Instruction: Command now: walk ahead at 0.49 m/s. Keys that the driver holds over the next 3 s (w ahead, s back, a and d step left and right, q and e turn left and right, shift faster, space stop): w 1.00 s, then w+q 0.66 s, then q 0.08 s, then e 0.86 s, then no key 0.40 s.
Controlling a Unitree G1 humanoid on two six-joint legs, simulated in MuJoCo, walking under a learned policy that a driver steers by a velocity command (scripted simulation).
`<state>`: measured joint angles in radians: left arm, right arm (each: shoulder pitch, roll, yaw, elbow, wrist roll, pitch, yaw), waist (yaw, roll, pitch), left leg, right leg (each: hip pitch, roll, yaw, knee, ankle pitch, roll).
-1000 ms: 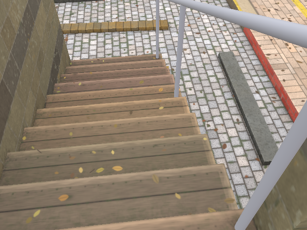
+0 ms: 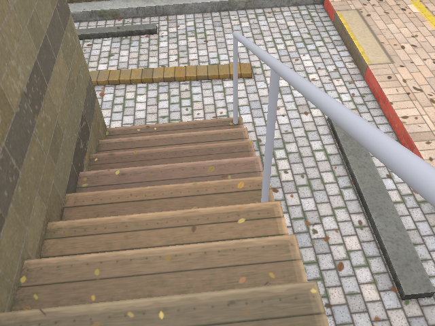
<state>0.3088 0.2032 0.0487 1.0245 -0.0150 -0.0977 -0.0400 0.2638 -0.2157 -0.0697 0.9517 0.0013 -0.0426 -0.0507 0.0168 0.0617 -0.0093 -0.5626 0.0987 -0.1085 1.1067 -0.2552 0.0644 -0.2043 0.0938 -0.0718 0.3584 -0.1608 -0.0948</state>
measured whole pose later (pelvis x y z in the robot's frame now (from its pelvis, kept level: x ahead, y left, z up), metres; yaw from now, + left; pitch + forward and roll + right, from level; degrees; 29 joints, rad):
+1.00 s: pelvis +0.51 +0.06 -0.28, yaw +1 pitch +0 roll +5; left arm 0.01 0.20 0.05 0.80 -0.02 -0.05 -0.08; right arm 0.54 -0.17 -0.06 1.05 0.01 -0.03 -0.05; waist -0.10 -0.06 -0.02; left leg -0.15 -0.01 0.04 1.22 -0.81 0.01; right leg -0.40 -0.08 0.02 0.43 0.20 -0.09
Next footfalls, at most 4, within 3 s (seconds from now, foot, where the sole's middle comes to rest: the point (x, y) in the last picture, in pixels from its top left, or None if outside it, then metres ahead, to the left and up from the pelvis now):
0.44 left None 0.32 0.21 -0.93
1.00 right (251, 325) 0.65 -0.04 -1.08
1.62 left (179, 273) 0.95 0.27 -1.23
2.22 right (207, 234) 1.25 0.15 -1.38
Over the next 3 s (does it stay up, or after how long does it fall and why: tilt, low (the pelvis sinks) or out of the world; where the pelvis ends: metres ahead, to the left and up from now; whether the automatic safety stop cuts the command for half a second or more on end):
stays up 1.04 0.32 -0.56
